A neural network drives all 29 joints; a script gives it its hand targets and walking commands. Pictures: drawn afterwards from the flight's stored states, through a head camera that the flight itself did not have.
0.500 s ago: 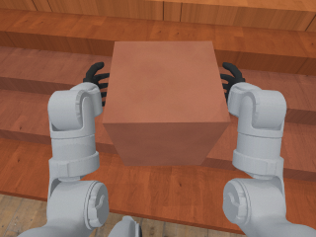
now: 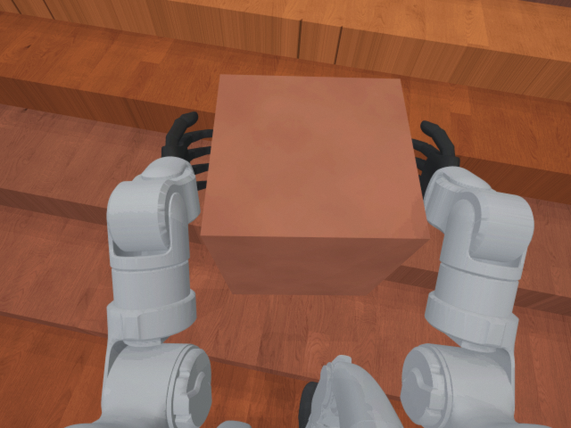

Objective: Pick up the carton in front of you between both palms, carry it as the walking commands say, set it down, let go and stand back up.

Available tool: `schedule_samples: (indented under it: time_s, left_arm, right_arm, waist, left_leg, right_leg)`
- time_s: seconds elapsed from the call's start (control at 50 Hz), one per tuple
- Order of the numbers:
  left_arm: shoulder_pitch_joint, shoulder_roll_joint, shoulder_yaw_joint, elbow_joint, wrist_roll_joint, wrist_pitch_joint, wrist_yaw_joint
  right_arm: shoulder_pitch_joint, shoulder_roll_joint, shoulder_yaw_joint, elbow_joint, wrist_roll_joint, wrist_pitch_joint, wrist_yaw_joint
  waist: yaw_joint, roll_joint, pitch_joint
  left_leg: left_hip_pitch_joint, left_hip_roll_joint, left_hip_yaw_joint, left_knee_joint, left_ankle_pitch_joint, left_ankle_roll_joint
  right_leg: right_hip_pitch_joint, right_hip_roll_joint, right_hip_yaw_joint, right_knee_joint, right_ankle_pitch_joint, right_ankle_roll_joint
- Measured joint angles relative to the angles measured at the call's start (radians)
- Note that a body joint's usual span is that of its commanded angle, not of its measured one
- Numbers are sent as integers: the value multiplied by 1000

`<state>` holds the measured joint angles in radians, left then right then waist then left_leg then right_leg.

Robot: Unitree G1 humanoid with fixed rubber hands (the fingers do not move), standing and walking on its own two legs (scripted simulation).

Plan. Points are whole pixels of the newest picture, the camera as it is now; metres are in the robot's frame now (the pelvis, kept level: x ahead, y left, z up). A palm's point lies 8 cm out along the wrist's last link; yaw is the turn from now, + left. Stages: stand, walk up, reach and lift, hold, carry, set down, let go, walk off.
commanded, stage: carry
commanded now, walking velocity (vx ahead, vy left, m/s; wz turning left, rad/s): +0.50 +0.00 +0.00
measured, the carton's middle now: (304, 202) +0.41 +0.02 +0.05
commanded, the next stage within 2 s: none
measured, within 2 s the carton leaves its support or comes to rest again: neither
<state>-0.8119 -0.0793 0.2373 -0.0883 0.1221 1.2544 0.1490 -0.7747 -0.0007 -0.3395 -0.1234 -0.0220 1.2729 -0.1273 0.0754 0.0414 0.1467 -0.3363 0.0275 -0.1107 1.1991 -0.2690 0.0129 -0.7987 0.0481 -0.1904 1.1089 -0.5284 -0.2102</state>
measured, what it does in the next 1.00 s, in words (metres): climbs: left foot 0.13 m higher, then right foot 0.13 m higher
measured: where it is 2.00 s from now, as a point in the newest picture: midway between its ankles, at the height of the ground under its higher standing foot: (322, 22)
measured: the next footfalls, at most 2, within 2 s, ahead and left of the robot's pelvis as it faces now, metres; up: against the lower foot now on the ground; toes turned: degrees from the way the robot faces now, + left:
left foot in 0.36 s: +0.46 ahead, +0.10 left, +0.13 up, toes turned +6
right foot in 0.86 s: +0.75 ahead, -0.14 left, +0.26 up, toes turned -7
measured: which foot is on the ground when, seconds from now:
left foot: up 0.00-0.34, down 0.36-0.90, up 0.92-1.00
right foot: down 0.00-0.36, up 0.38-0.84, down 0.86-1.00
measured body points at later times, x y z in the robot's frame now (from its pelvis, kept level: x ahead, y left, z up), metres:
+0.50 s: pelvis +0.33 +0.04 +0.18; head +0.37 +0.01 +0.63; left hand +0.75 +0.13 +0.34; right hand +0.70 -0.17 +0.33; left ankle +0.42 +0.09 -0.52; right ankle +0.22 -0.06 -0.34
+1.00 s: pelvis +0.62 -0.05 +0.29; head +0.66 -0.04 +0.74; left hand +0.98 +0.16 +0.41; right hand +1.04 -0.14 +0.42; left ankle +0.50 +0.07 -0.26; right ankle +0.71 -0.13 -0.39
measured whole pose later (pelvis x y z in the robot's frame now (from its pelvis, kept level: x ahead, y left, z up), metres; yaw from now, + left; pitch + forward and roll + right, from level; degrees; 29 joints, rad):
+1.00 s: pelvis +0.62 -0.05 +0.29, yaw +1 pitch +3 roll -3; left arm -0.85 0.01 0.19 0.24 0.01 1.31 0.18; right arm -0.87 -0.02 -0.37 0.22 -0.12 1.35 -0.10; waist 0.18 0.04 0.04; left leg -0.57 -0.02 -0.10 1.61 -0.20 0.06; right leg -0.63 0.01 -0.20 0.91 -0.33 -0.11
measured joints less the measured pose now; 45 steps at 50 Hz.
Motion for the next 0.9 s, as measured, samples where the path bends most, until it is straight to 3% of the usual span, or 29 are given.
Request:
schedule_samples:
  time_s: [0.02,0.04,0.08,0.16,0.22,0.26,0.32,0.36,0.38,0.42,0.44,0.48,0.54,0.6,0.72,0.76,0.8,0.84,0.88,0.9]
  left_arm:
    - [12,4,-6,2,-14,-3,8]
    - [27,8,-5,-4,-41,0,2]
    - [51,20,-1,-19,-78,6,9]
    - [23,47,9,10,-129,-6,18]
    - [-37,76,17,65,-154,-12,24]
    - [-81,99,20,115,-166,-5,33]
    - [-127,124,32,197,-163,19,25]
    - [-133,144,46,233,-149,49,7]
    - [-141,155,54,250,-142,59,-6]
    - [-154,164,69,289,-116,69,-30]
    - [-151,154,77,299,-97,77,-37]
    - [-133,122,97,289,-55,103,-43]
    - [-133,88,134,254,-7,128,-48]
    - [-169,90,159,240,20,126,-53]
    - [-198,118,161,293,30,125,-61]
    - [-190,119,145,321,34,129,-60]
    - [-174,121,118,344,28,133,-55]
    - [-160,124,85,375,9,130,-45]
    - [-140,119,43,403,-19,113,-30]
    - [-128,113,19,404,-34,99,-21]
  right_arm:
    - [1,1,0,4,-10,2,8]
    - [5,11,-2,2,-19,8,22]
    - [15,40,-5,-18,-45,19,31]
    - [5,61,-7,-42,-93,24,40]
    - [-39,49,-3,-15,-114,25,45]
    - [-71,42,5,27,-133,25,43]
    - [-110,26,17,107,-139,44,39]
    - [-128,21,44,171,-130,60,23]
    - [-144,16,60,198,-124,68,15]
    - [-158,2,84,249,-102,74,0]
    - [-147,-5,94,263,-85,79,-6]
    - [-123,-21,104,272,-42,95,-19]
    - [-134,-43,108,288,20,102,-51]
    - [-192,-47,101,318,45,85,-77]
    - [-255,-35,72,421,11,56,-61]
    - [-240,-32,68,440,-7,59,-43]
    - [-218,-29,61,450,-26,67,-25]
    - [-196,-26,47,452,-46,76,-10]
    - [-162,-29,28,440,-61,82,4]
    - [-150,-37,18,431,-65,79,11]
  waist:
    - [27,-3,6]
    - [51,-15,7]
    - [82,-33,5]
    - [126,-71,-10]
    - [148,-74,-51]
    - [146,-72,-82]
    - [90,-70,-138]
    - [12,-68,-161]
    - [-31,-67,-155]
    - [-112,-65,-140]
    - [-148,-64,-136]
    - [-203,-50,-126]
    - [-252,-17,-105]
    - [-267,-12,-104]
    - [-246,-47,-181]
    - [-216,-57,-202]
    - [-172,-55,-228]
    - [-121,-53,-253]
    - [-45,-53,-251]
    - [1,-36,-227]
  left_leg:
    - [-82,-49,-34,227,-15,10]
    - [-151,-84,-33,380,-26,23]
    - [-273,-105,-1,517,-40,46]
    - [-491,-85,109,517,-171,68]
    - [-656,-46,176,520,-259,88]
    - [-729,-13,209,444,-276,97]
    - [-668,-13,275,71,-146,118]
    - [-527,-41,307,-146,23,131]
    - [-484,-50,316,-166,21,127]
    - [-412,-68,323,-210,-41,133]
    - [-369,-77,323,-253,-39,132]
    - [-271,-85,315,-369,-8,121]
    - [-135,-74,295,-539,28,113]
    - [-38,-55,283,-650,38,105]
    - [108,-34,232,-745,-21,69]
    - [182,-15,209,-801,-35,48]
    - [261,17,200,-892,-25,28]
    - [306,52,217,-938,-3,12]
    - [284,92,239,-818,24,11]
    - [216,117,210,-633,92,13]
  right_leg:
    - [53,5,0,-53,23,-13]
    - [112,-1,4,-139,147,-2]
    - [229,1,19,-275,207,66]
    - [452,-10,51,-525,197,118]
    - [585,-20,91,-652,199,121]
    - [679,-31,114,-731,190,131]
    - [785,-64,113,-808,229,132]
    - [760,-98,87,-642,276,125]
    - [679,-101,121,-401,291,139]
    - [475,-42,226,150,292,157]
    - [392,-14,251,352,293,154]
    - [253,16,254,577,296,133]
    - [86,9,211,621,271,106]
    - [-46,-25,164,560,215,94]
    - [-307,-106,151,783,69,91]
    - [-349,-138,136,721,62,102]
    - [-323,-158,90,490,90,102]
    - [-229,-144,42,226,153,88]
    - [-76,-93,14,24,140,76]
    - [-32,-73,-2,-1,131,74]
